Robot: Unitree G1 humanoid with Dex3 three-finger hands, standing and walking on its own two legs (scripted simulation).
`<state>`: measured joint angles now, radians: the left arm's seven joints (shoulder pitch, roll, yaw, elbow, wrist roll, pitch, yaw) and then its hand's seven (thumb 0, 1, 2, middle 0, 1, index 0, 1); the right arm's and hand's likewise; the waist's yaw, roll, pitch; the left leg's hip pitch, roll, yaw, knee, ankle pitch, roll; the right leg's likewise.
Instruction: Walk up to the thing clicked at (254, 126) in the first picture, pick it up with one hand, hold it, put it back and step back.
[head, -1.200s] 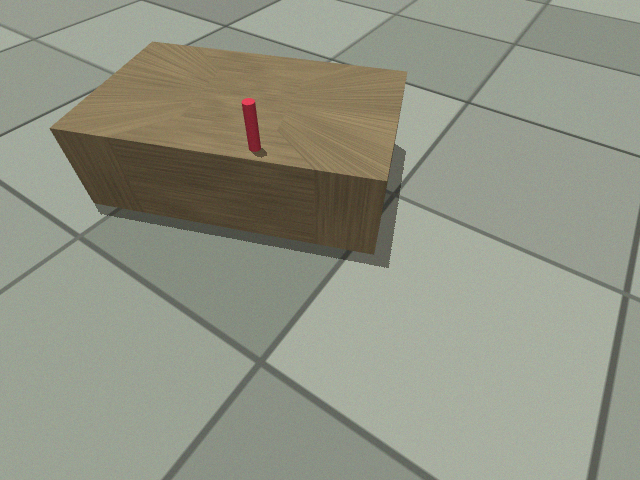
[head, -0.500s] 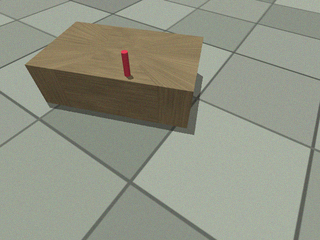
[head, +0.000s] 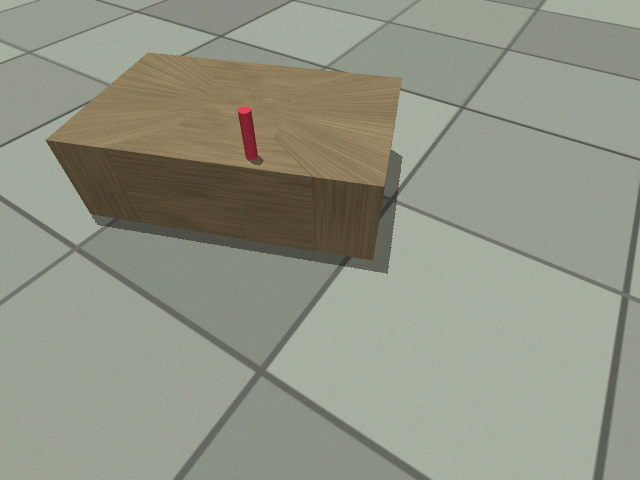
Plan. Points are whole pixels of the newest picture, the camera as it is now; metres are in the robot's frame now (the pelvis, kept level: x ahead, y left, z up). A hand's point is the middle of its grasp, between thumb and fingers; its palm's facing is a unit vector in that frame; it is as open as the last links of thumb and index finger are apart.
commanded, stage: walk up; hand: left
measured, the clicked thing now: (248, 134) +1.21 +0.26 -0.30
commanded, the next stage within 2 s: none
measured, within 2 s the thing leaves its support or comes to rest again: neither
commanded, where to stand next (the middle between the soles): +0.80 +0.18 m, yaw -18 degrees
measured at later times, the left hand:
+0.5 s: hand (84, 414) +0.25 +0.36 -0.13, palm faces -0.19 -0.89 -0.41, open 7.4 cm
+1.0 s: hand (102, 310) +0.45 +0.42 -0.17, palm faces -0.23 -0.87 -0.44, open 7.4 cm
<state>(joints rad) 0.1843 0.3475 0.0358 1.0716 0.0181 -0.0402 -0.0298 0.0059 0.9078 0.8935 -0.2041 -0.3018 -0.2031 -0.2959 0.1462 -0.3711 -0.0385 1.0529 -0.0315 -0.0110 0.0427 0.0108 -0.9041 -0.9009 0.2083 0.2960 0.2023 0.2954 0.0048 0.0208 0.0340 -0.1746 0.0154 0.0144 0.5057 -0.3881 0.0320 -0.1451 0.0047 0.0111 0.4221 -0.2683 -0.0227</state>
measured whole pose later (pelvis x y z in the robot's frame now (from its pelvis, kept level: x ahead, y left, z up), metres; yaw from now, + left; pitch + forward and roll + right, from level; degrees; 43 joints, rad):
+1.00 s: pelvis +0.35 +0.14 -0.04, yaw -12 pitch -3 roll +0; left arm 0.34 0.46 0.06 0.91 0.01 -0.06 0.01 0.01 0.90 0.89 -0.21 -0.30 -0.21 -0.30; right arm 0.28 -0.46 -0.12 0.80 -0.04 -0.04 0.10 0.01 -0.91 -0.90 0.21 0.30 0.20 0.30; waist -0.02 -0.01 0.07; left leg -0.43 0.09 0.08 0.77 -0.30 -0.01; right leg -0.32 -0.08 0.08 0.97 -0.50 -0.04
